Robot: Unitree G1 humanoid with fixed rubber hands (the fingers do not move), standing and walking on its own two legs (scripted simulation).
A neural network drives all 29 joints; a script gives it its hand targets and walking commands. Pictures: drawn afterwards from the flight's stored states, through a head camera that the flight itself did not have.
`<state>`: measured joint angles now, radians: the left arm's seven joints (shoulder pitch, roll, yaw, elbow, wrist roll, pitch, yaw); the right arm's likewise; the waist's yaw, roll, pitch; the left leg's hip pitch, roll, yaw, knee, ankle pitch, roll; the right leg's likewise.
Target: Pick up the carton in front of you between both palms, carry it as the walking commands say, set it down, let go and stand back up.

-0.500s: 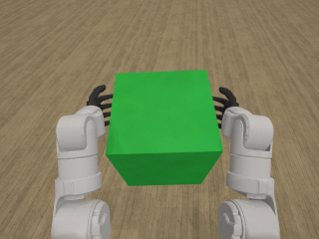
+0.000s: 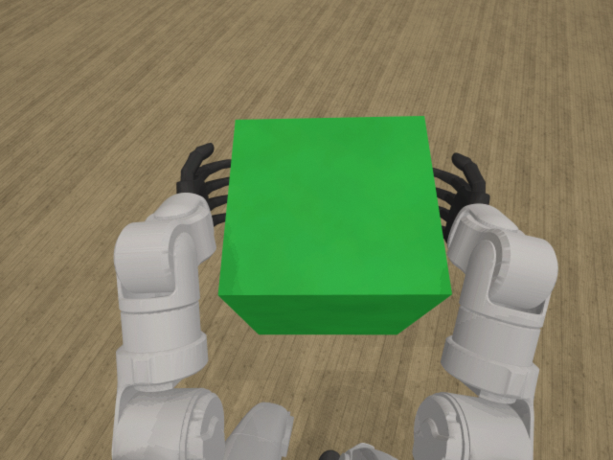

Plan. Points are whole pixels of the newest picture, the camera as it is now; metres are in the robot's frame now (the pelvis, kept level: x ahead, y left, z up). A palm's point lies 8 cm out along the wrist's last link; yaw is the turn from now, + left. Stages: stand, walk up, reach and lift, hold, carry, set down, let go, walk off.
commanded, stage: carry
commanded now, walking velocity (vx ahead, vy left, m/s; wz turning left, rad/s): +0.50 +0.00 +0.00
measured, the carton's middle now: (328, 243) +0.37 +0.05 +0.05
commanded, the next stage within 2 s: none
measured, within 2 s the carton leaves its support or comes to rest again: neither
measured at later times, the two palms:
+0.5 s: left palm (279, 44) +0.65 +0.17 +0.15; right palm (482, 76) +0.62 -0.13 +0.16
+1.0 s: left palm out of the picture +0.85 +0.15 +0.14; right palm (472, 19) +0.85 -0.15 +0.13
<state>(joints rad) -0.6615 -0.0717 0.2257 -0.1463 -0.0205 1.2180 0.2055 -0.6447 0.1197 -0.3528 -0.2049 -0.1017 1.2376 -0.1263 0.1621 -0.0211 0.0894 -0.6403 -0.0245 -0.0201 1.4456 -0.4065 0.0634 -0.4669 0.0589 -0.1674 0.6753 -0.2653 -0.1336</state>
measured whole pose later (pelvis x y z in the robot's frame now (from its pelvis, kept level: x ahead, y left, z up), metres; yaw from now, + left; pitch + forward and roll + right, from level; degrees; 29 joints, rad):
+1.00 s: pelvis +0.59 +0.00 +0.04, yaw -1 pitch +5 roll +1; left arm -0.12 -0.13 0.07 -0.42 0.09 1.20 0.13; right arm -0.12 0.13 -0.07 -0.43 -0.10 1.19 -0.13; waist 0.02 0.01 -0.10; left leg -0.54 0.08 0.11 0.70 -0.25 -0.03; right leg -0.12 -0.04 -0.18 0.28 -0.24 -0.02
